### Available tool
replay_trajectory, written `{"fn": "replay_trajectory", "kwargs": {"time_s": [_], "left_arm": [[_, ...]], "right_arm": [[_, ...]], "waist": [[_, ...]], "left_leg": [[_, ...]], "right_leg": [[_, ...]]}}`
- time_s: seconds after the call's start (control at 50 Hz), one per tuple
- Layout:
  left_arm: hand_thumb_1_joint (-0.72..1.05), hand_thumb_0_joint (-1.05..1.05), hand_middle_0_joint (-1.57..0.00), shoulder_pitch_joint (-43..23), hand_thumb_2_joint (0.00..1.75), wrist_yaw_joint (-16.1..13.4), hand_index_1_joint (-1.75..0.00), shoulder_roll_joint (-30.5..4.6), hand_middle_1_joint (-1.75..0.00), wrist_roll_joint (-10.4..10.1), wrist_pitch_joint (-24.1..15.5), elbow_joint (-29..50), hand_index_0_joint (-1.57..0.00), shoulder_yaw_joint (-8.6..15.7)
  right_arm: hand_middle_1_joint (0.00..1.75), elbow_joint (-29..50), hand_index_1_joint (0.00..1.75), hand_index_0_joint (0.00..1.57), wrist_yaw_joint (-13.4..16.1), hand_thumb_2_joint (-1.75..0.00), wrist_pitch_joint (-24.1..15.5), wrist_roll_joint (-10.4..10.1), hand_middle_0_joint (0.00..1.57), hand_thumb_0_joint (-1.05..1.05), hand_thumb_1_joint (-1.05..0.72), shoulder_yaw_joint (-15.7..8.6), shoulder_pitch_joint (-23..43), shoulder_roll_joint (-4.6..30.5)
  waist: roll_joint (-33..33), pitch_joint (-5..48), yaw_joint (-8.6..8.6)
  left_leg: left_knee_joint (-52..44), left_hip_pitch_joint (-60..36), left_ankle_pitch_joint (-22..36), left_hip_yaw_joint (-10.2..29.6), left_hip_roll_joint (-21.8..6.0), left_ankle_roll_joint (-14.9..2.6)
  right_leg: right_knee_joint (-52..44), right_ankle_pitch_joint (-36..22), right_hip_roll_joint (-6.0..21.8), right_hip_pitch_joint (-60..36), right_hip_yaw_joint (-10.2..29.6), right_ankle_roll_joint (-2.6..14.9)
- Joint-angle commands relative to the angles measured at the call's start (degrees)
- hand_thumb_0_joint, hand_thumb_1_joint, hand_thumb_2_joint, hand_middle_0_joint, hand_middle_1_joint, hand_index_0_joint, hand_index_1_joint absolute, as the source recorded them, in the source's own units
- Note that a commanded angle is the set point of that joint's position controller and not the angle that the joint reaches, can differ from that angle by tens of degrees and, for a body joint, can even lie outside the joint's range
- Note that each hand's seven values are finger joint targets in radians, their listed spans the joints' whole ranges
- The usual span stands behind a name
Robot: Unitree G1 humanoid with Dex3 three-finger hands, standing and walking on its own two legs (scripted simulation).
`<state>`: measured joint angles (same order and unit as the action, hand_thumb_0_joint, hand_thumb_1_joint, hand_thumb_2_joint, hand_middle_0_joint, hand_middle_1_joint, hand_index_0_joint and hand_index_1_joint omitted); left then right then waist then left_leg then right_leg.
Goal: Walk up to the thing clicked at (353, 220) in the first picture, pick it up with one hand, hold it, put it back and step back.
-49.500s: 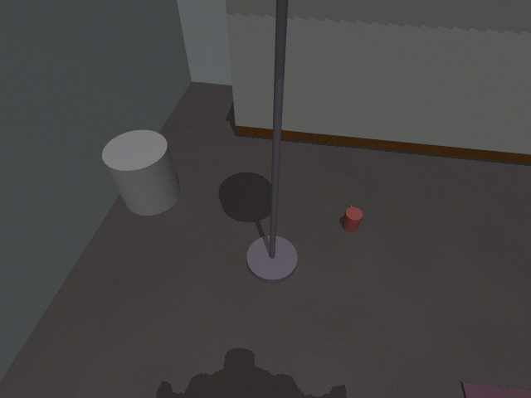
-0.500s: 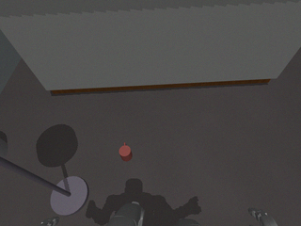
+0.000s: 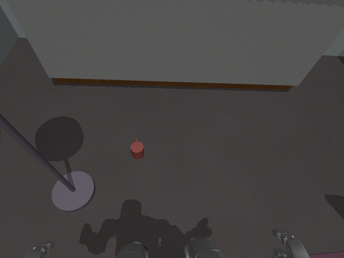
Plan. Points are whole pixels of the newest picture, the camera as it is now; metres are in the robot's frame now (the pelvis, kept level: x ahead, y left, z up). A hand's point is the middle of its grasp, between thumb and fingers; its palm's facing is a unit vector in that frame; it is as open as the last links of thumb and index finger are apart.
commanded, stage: step back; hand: left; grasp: from above
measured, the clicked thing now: (137, 148) +0.75 +0.19 -0.72
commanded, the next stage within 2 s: none
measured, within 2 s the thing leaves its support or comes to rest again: neither
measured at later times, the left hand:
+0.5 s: hand out of the picture -0.05 +0.25 -0.14, palm faces +0.04 -0.90 -0.44, open 7.4 cm
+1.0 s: hand out of the picture -0.31 +0.21 -0.14, palm faces +0.00 -0.90 -0.43, open 7.4 cm
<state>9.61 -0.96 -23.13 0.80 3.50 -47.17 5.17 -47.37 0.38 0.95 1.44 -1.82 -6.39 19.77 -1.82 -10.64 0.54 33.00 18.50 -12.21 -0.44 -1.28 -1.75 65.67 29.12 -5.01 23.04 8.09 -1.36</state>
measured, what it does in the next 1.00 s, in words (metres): walks backwards: right foot, then left foot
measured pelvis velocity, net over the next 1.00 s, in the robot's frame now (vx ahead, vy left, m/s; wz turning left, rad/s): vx -0.35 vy -0.06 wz -0.02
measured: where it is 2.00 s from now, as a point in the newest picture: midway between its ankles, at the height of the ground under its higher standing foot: outside the picture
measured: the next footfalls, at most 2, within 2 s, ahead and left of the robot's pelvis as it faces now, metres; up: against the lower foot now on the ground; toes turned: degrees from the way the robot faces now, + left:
right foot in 0.14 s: -0.06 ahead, -0.15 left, +0.00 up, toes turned +0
left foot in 0.50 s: -0.16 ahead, +0.08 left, +0.00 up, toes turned +2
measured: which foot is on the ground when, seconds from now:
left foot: down 0.00-0.16, up 0.18-0.48, down 0.50-0.88, up 0.90-1.00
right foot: up 0.00-0.12, down 0.14-0.52, up 0.54-0.84, down 0.86-1.00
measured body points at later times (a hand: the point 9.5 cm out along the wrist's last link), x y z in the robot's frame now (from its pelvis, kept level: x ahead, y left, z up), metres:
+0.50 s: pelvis -0.17 -0.03 -0.02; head -0.11 -0.03 +0.43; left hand -0.06 +0.30 -0.11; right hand -0.08 -0.34 -0.14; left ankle -0.19 +0.08 -0.73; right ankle -0.10 -0.15 -0.73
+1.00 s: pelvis -0.35 -0.06 -0.01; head -0.32 -0.08 +0.44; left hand -0.31 +0.26 -0.11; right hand -0.23 -0.38 -0.13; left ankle -0.29 +0.09 -0.67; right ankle -0.35 -0.18 -0.73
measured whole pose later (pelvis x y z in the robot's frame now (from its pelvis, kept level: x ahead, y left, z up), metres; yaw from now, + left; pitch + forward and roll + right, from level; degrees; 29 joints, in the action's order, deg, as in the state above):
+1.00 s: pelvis -0.35 -0.06 -0.01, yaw -1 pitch -3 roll +1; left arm 14.9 -0.4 -20.3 2.8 1.1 -53.4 3.6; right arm -50.3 0.2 3.4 0.7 -3.1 -8.1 23.6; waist 2.1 -6.3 2.3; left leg 59.0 29.0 -24.1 7.2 4.0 0.9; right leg 37.5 20.8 0.8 13.8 1.6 0.8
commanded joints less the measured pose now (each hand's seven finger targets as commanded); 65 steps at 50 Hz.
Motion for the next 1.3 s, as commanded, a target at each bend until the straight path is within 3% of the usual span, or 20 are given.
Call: {"fn": "replay_trajectory", "kwargs": {"time_s": [0.0, 0.1, 0.16, 0.24, 0.42, 0.48, 0.52, 0.6, 0.74, 0.8, 0.84, 0.86, 0.88, 0.94, 1.04, 1.1, 1.12, 1.16, 1.18, 1.28], "left_arm": [[0.9, 0.0, -0.2, 2.45, 0.9, -0.04, -0.3, -8.97, -0.3, -0.04, -1.3, 4.1, -0.2, 2.55], [0.9, 0.0, -0.2, 12.78, 0.9, 0.86, -0.3, -9.15, -0.3, 0.71, -2.0, -1.48, -0.2, 3.22], [0.9, 0.0, -0.2, 4.5, 0.9, 0.44, -0.3, -20.94, -0.3, 2.03, -2.31, 4.11, -0.2, 5.68], [0.9, 0.0, -0.2, -5.73, 0.9, -0.55, -0.3, -12.78, -0.3, 1.79, -2.93, 6.3, -0.2, 3.65], [0.9, 0.0, -0.2, 0.92, 0.9, -1.54, -0.3, -12.77, -0.3, 0.73, -1.87, 7.16, -0.2, 2.78], [0.9, 0.0, -0.2, -1.19, 0.9, -0.92, -0.3, -10.24, -0.3, 0.05, -0.87, 7.91, -0.2, 1.35], [0.9, 0.0, -0.2, -6.25, 0.9, -1.74, -0.3, -11.19, -0.3, 0.08, -0.87, 8.07, -0.2, 2.55], [0.9, 0.0, -0.2, 0.67, 0.9, -1.3, -0.3, -10.3, -0.3, -0.83, -0.31, 3.76, -0.2, 2.31], [0.9, 0.0, -0.2, 0.63, 0.9, -0.21, -0.3, -9.13, -0.3, 0.2, -2.22, 2.41, -0.2, 1.67], [0.9, 0.0, -0.2, 9.08, 0.9, 0.01, -0.3, -8.55, -0.3, 0.58, -3.48, -2.85, -0.2, 1.7], [0.9, 0.0, -0.2, 8.36, 0.9, -0.32, -0.3, -16.2, -0.3, 2.28, -4.19, -2.5, -0.2, 4.06], [0.9, 0.0, -0.2, 3.92, 0.9, -0.58, -0.3, -21.48, -0.3, 2.4, -3.93, 0.13, -0.2, 4.88], [0.9, 0.0, -0.2, 0.62, 0.9, -0.83, -0.3, -20.15, -0.3, 1.76, -4.21, 0.92, -0.2, 4.55], [0.9, 0.0, -0.2, -4.44, 0.9, -0.92, -0.3, -13.63, -0.3, 1.83, -4.95, 1.13, -0.2, 2.86], [0.9, 0.0, -0.2, 2.64, 0.9, 0.0, -0.3, -15.13, -0.3, 2.45, -5.3, -0.92, -0.2, 3.53], [0.9, 0.0, -0.2, -0.39, 0.9, 0.5, -0.3, -15.46, -0.3, 1.59, -4.39, -0.91, -0.2, 2.69], [0.9, 0.0, -0.2, 1.07, 0.9, 0.6, -0.3, -12.88, -0.3, 1.62, -4.02, -1.07, -0.2, 1.57], [0.9, 0.0, -0.2, -1.56, 0.9, 0.63, -0.3, -9.78, -0.3, 0.15, -4.21, -1.51, -0.2, 0.87], [0.9, 0.0, -0.2, -2.87, 0.9, 0.64, -0.3, -13.58, -0.3, 0.73, -4.27, -1.69, -0.2, 2.2], [0.9, 0.0, -0.2, 2.62, 0.9, 1.89, -0.3, -11.16, -0.3, 0.44, -5.29, -4.99, -0.2, 1.97]], "right_arm": [[0.3, 4.33, 0.3, 0.2, 1.25, -0.9, -0.55, 0.43, 0.2, 0.0, -0.9, -5.22, -1.85, 16.53], [0.3, 5.16, 0.3, 0.2, 0.91, -0.9, 1.03, -0.19, 0.2, 0.0, -0.9, -5.32, 1.53, 17.5], [0.3, 6.85, 0.3, 0.2, 1.87, -0.9, 0.94, -0.71, 0.2, 0.0, -0.9, -4.38, 4.23, 12.75], [0.3, 2.72, 0.3, 0.2, 1.79, -0.9, 0.39, -1.48, 0.2, 0.0, -0.9, -4.06, -3.66, 13.12], [0.3, 2.34, 0.3, 0.2, 1.26, -0.9, -0.08, -0.35, 0.2, 0.0, -0.9, -3.72, -5.26, 11.69], [0.3, 0.38, 0.3, 0.2, 1.27, -0.9, -0.42, 0.4, 0.2, 0.0, -0.9, -5.18, -9.26, 15.13], [0.3, 2.54, 0.3, 0.2, 0.63, -0.9, -0.35, 0.27, 0.2, 0.0, -0.9, -6.51, -4.3, 23.99], [0.3, 3.33, 0.3, 0.2, 1.72, -0.9, -0.56, 0.57, 0.2, 0.0, -0.9, -4.33, 2.6, 16.51], [0.3, 3.05, 0.3, 0.2, 0.86, -0.9, 0.58, 0.93, 0.2, 0.0, -0.9, -4.86, -2.06, 16.66], [0.3, 2.97, 0.3, 0.2, 0.36, -0.9, 1.7, 0.04, 0.2, 0.0, -0.9, -4.94, 1.07, 17.81], [0.3, 4.21, 0.3, 0.2, 0.09, -0.9, 1.45, -0.21, 0.2, 0.0, -0.9, -2.6, -0.74, 10.28], [0.3, 5.4, 0.3, 0.2, 1.06, -0.9, 1.54, -0.25, 0.2, 0.0, -0.9, -3.48, 4.94, 11.84], [0.3, 4.63, 0.3, 0.2, 1.09, -0.9, 1.69, -0.42, 0.2, 0.0, -0.9, -4.5, 5.33, 14.53], [0.3, 0.78, 0.3, 0.2, 0.67, -0.9, 0.93, -0.8, 0.2, 0.0, -0.9, -4.0, -0.76, 13.21], [0.3, 0.01, 0.3, 0.2, -0.88, -0.9, -0.46, 0.58, 0.2, 0.0, -0.9, -4.05, 1.06, 12.98], [0.3, -3.49, 0.3, 0.2, -1.08, -0.9, -1.57, 0.54, 0.2, 0.0, -0.9, -4.33, -4.31, 12.35], [0.3, -5.01, 0.3, 0.2, -0.91, -0.9, -1.99, 0.59, 0.2, 0.0, -0.9, -4.95, -6.14, 13.11], [0.3, -5.25, 0.3, 0.2, -0.8, -0.9, -2.43, 1.01, 0.2, 0.0, -0.9, -6.03, -7.66, 19.86], [0.3, -4.18, 0.3, 0.2, -0.94, -0.9, -2.74, 0.95, 0.2, 0.0, -0.9, -6.48, -6.24, 21.78], [0.3, -4.2, 0.3, 0.2, -1.06, -0.9, -3.46, 1.13, 0.2, 0.0, -0.9, -5.35, -3.6, 17.51]], "waist": [[12.26, 13.46, -2.43], [12.57, 16.72, 1.48], [-13.89, 7.48, 4.46], [-6.91, 8.09, -2.62], [-9.92, 14.31, 1.66], [0.18, 15.0, -0.52], [15.01, 12.12, -3.57], [7.49, 10.16, 2.09], [13.0, 14.44, -2.1], [12.49, 18.89, 1.5], [-8.19, 13.6, 1.04], [-11.78, 10.19, 5.0], [-7.36, 5.65, 2.99], [-3.45, 5.45, -1.24], [-8.46, 6.67, 4.02], [-8.77, 7.6, 0.23], [-4.62, 8.14, -0.36], [12.26, 7.81, -2.55], [9.31, 2.98, -2.61], [11.68, 6.36, -0.62]], "left_leg": [[-8.71, -12.97, 14.56, 14.49, -14.34, -12.94], [-4.67, -0.68, 2.5, 10.55, -9.94, -5.85], [26.69, 12.66, -22.93, 8.47, 6.13, 2.68], [36.15, 9.01, -13.7, 9.28, 8.81, 2.59], [5.14, 3.19, -14.71, 0.97, 3.72, 2.01], [-10.13, -10.22, 7.97, 10.64, -4.77, -2.23], [-14.03, 0.8, 19.11, 33.0, -22.88, -16.98], [-8.82, -0.34, 21.18, 14.0, -13.79, -11.62], [-7.27, -11.66, 12.36, 12.82, -12.5, -11.67], [-2.19, -7.88, 5.08, 8.87, -9.88, -7.48], [12.55, 17.82, -14.5, 3.68, 2.4, -0.18], [21.93, 12.49, -22.39, 9.87, 4.07, 2.25], [29.32, 9.08, -19.93, 13.61, 2.0, 2.79], [31.64, 7.96, -11.52, 9.22, 5.72, 2.57], [10.79, 8.82, -16.6, 3.76, 2.28, 3.29], [-6.81, -7.1, -12.28, -0.25, 2.25, 1.35], [-10.26, -13.9, -10.28, 1.53, 3.27, 0.55], [-21.29, -9.23, -41.17, 33.11, -14.54, -8.72], [-24.05, -0.75, -42.68, 36.75, -18.0, -12.48], [-18.85, -3.03, -24.96, 20.36, -10.64, -9.39]], "right_leg": [[-11.56, 0.27, 2.38, 0.76, -2.53, -0.44], [-40.14, -11.17, 4.2, -17.09, -8.5, 3.41], [-50.75, -12.55, 30.53, -0.24, 25.63, 19.02], [-40.68, -32.92, 17.22, -3.67, 1.9, 11.54], [-32.05, -46.13, 19.66, -20.49, 3.31, 12.31], [-23.3, -27.44, 13.88, -5.54, -0.49, 5.73], [-1.23, 9.31, 1.98, -0.53, -2.32, 1.93], [10.49, 0.49, -0.06, 2.4, 2.47, 2.65], [-20.25, 0.74, 3.71, -2.24, -6.5, 0.37], [-43.7, -11.06, 2.84, -14.5, -10.8, 2.86], [-46.29, -6.21, 17.85, -21.89, 15.17, 7.53], [-50.09, -5.83, 30.46, -4.0, 25.55, 18.22], [-51.17, -3.77, 30.69, 4.27, 24.15, 18.88], [-43.36, -16.21, 18.08, -0.51, 4.33, 11.95], [-45.97, 10.1, 18.44, -11.94, 7.91, 11.59], [-43.88, 8.45, 18.65, -3.73, 5.16, 10.47], [-39.19, 7.3, 15.47, 0.45, 1.79, 8.56], [-20.6, 4.82, 5.19, 9.23, -10.24, 2.73], [-13.03, 3.83, 6.92, 7.0, -5.57, 2.63], [-20.22, -0.91, 6.79, 0.33, -8.5, 2.43]]}}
